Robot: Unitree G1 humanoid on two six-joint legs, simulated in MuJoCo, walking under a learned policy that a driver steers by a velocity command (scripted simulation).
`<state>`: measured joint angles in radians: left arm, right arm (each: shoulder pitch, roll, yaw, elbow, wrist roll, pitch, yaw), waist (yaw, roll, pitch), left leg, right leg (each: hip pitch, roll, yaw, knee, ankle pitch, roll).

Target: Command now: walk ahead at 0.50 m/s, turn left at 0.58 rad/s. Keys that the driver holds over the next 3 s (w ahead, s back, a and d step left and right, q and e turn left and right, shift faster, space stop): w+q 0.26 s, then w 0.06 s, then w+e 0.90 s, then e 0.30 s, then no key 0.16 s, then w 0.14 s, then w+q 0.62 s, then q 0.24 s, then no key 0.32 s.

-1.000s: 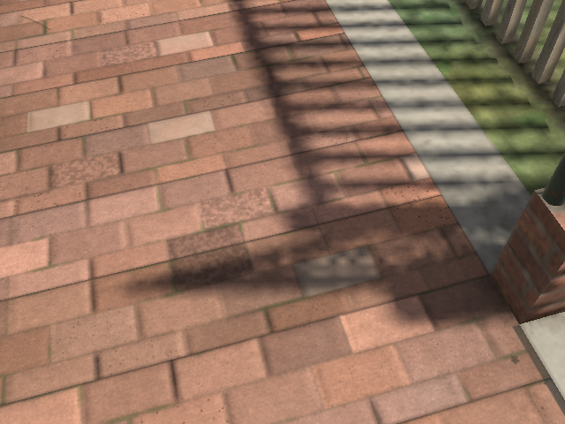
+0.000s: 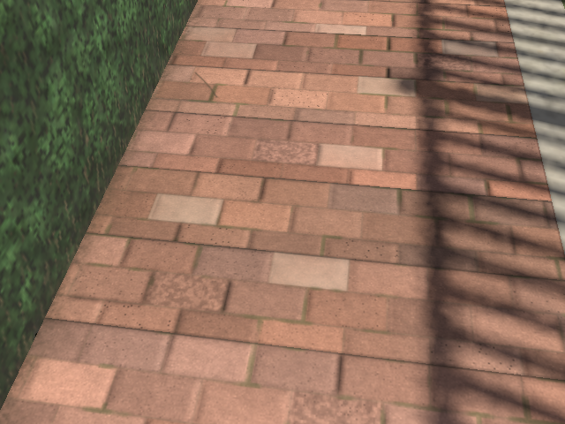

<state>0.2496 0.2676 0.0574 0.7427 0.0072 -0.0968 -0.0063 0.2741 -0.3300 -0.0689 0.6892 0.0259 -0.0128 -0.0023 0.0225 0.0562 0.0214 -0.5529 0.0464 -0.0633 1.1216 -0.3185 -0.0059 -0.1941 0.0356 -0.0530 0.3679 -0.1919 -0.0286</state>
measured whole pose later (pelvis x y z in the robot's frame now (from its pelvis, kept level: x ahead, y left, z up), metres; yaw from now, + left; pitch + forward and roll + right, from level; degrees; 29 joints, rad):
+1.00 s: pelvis +0.58 +0.06 -0.01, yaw -4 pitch +2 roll +0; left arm 0.23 0.30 0.06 0.69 -0.01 -0.05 -0.03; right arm 0.22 -0.30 -0.04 0.76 0.00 -0.10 0.01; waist 0.01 0.01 0.05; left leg -0.41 0.03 -0.05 1.20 -0.39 0.00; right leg -0.36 0.10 0.00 0.50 -0.17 -0.10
